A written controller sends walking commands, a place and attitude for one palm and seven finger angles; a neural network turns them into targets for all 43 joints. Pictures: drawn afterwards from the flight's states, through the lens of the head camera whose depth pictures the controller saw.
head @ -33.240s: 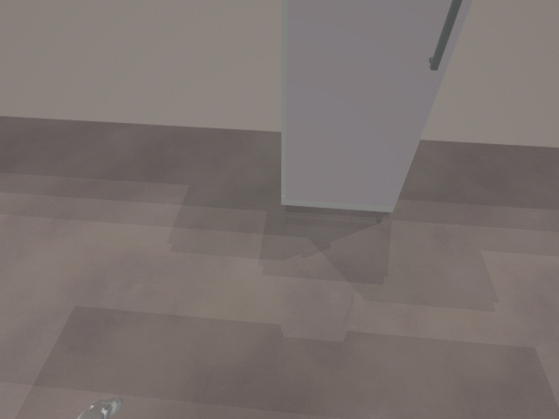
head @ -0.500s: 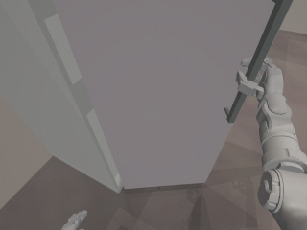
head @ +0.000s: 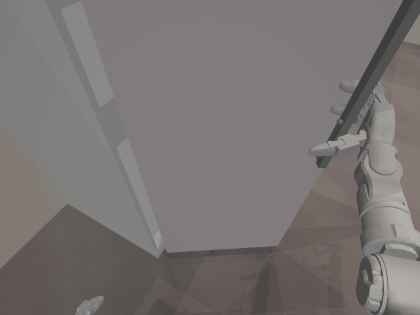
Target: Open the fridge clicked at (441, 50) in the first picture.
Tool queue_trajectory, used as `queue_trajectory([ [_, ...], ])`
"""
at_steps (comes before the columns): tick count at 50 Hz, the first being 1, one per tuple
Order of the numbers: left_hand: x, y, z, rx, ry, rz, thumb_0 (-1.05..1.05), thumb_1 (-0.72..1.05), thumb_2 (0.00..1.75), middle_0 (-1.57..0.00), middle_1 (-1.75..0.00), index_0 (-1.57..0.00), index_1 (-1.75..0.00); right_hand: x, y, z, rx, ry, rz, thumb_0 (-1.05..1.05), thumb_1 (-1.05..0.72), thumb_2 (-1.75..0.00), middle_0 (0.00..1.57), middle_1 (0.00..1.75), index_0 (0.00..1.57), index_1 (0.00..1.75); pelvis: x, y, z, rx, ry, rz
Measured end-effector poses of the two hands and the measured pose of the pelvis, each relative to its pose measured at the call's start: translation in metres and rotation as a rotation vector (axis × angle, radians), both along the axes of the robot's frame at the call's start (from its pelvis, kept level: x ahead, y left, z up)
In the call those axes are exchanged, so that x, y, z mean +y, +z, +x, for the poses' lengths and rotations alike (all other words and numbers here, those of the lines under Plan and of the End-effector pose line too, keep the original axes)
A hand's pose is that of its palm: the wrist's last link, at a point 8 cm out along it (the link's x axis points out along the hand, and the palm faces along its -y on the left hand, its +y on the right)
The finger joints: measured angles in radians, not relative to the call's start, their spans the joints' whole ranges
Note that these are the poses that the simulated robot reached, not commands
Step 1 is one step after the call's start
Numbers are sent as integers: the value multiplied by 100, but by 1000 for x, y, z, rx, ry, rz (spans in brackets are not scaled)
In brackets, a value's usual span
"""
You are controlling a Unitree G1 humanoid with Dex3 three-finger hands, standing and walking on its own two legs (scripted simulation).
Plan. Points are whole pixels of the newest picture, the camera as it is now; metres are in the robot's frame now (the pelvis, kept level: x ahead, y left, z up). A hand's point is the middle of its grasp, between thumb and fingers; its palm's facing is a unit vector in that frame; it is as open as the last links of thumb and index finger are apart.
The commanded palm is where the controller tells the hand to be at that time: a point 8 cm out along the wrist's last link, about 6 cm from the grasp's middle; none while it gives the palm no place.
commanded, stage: slip the hand off the handle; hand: right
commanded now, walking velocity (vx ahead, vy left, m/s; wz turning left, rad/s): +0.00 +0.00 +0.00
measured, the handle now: (350, 98) +0.49 -0.21 +0.18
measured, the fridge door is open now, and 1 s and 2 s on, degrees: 58 57 57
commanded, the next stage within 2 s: draw the hand back to the body in 1.42 s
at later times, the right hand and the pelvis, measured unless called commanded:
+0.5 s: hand (381, 130) +0.43 -0.26 +0.16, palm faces +0.20 +0.97 -0.15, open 14.6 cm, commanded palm +0.40 -0.29 +0.16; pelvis +0.02 -0.01 +0.00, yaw -2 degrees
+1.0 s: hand (393, 160) +0.37 -0.27 +0.14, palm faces +0.20 +0.97 -0.13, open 14.7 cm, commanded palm +0.34 -0.30 +0.16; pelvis +0.03 -0.02 +0.00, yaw -1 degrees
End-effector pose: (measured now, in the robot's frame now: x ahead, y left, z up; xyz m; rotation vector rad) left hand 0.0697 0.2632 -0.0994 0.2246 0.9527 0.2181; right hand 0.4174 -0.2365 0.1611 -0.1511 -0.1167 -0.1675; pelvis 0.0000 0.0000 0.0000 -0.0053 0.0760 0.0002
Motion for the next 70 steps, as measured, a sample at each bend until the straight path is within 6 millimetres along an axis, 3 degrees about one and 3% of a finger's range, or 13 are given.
queue_trajectory([
  [7,-11,2,30,-39,-37,-15,2,90,90,-20,-30,-20,-30,-5,-2,1,1,-8,-4,-1,55,-20,37,122,30,118,-1,0,6,7,-6,1],
  [13,-15,6,45,-61,-43,-15,1,90,90,-20,-30,-20,-30,-32,-4,-2,14,-58,-7,-1,55,-20,32,119,29,117,-3,0,10,12,-3,3],
  [22,-18,5,49,-22,-55,5,1,90,90,-20,-30,-20,-30,-67,2,-14,-1,-43,-11,-1,55,-20,27,115,26,115,-10,0,19,12,-22,14],
  [37,-30,2,47,-1,-41,0,1,90,90,-20,-30,-20,-30,-82,-5,-11,1,-27,-3,-1,55,-20,26,115,26,115,-19,-1,25,32,-11,18],
  [45,-34,3,57,-41,-46,-30,2,90,90,-20,-30,-20,-30,-81,-6,-47,-17,-3,12,-1,55,-20,26,115,26,115,-20,0,31,7,-2,19],
  [52,-39,12,87,-133,-113,-25,2,90,90,-20,-30,-20,-30,-76,-14,-83,1,-41,9,-1,55,-20,26,115,26,115,-15,0,23,-24,-23,18],
  [60,-44,26,118,-250,-168,-28,2,90,90,-20,-30,-20,-30,-67,-3,-106,-31,-36,-7,-1,55,-20,26,115,26,115,-7,1,17,-47,-37,14],
  [70,-40,30,124,-299,-181,-43,2,90,90,-20,-30,-20,-30,-67,-7,-138,7,-54,1,-1,55,-20,26,115,26,115,2,1,16,-70,-37,10],
])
